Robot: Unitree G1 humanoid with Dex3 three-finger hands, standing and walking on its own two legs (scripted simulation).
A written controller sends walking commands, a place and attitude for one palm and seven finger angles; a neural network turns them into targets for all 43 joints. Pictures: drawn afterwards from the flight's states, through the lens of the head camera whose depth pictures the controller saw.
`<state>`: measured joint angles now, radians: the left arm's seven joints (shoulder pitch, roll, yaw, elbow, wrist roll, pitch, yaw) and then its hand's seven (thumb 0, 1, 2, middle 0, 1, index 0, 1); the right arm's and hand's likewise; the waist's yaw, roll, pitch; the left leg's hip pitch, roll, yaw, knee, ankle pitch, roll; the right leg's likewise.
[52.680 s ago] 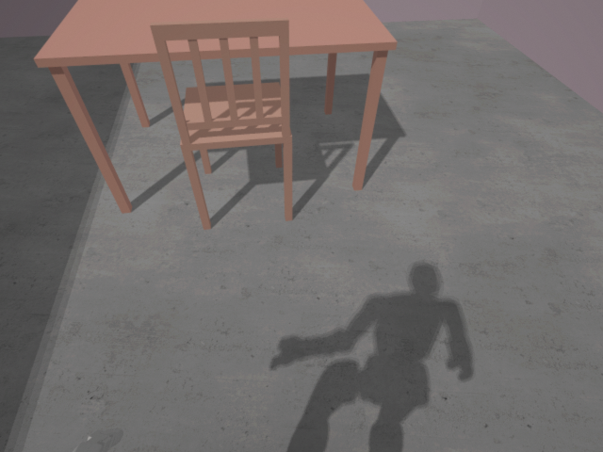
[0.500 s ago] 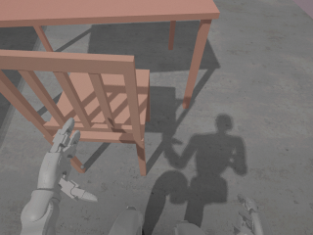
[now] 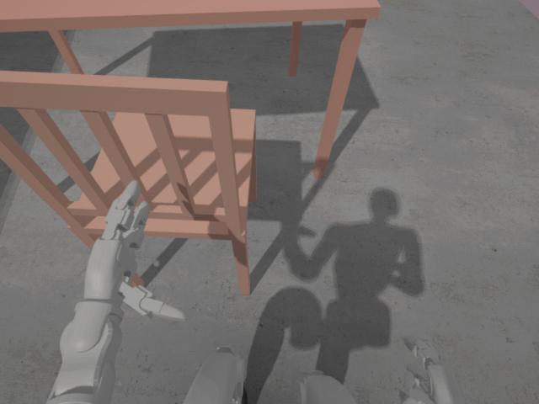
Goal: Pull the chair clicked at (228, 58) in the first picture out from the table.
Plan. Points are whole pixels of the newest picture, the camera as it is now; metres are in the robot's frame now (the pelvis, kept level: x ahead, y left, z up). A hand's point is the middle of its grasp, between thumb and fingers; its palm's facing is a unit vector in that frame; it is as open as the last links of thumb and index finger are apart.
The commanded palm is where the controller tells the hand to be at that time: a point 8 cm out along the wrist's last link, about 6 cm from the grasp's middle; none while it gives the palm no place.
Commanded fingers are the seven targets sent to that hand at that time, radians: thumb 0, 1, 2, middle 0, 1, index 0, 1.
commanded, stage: aim the fingers beside a spindle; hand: left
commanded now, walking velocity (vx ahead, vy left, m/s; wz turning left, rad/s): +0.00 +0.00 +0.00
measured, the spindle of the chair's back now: (124, 167) +0.49 +0.27 +0.01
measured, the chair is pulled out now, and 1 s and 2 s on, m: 0.29 0.29 0.29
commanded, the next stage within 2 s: none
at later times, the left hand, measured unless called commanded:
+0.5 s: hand (172, 255) +0.33 +0.16 +0.01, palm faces -0.04 -1.00 -0.02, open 16.9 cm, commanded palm +0.31 +0.22 +0.02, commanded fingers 0.00 -0.50 0.30 -0.06 -0.08 -0.06 -0.08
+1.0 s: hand (164, 249) +0.33 +0.17 +0.02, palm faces -0.01 -1.00 -0.04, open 16.9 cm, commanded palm +0.31 +0.23 +0.01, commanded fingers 0.00 -0.50 0.30 -0.06 -0.08 -0.06 -0.08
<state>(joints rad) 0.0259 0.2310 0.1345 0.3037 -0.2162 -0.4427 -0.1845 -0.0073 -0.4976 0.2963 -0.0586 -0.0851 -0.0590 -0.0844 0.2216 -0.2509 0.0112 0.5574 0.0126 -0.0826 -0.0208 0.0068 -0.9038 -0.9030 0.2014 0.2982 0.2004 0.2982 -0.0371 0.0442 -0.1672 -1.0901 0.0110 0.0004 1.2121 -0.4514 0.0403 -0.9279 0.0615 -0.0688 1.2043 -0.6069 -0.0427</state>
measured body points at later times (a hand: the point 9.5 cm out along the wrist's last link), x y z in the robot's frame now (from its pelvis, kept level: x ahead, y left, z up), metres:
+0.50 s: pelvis +0.00 +0.00 -0.01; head +0.09 +0.01 +0.43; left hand +0.32 +0.21 +0.01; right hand +0.14 -0.25 -0.12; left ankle +0.07 +0.09 -0.63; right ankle -0.01 -0.10 -0.63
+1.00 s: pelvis -0.01 +0.00 -0.01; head +0.09 +0.01 +0.43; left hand +0.33 +0.22 +0.02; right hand +0.15 -0.25 -0.11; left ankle +0.07 +0.09 -0.63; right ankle -0.01 -0.10 -0.63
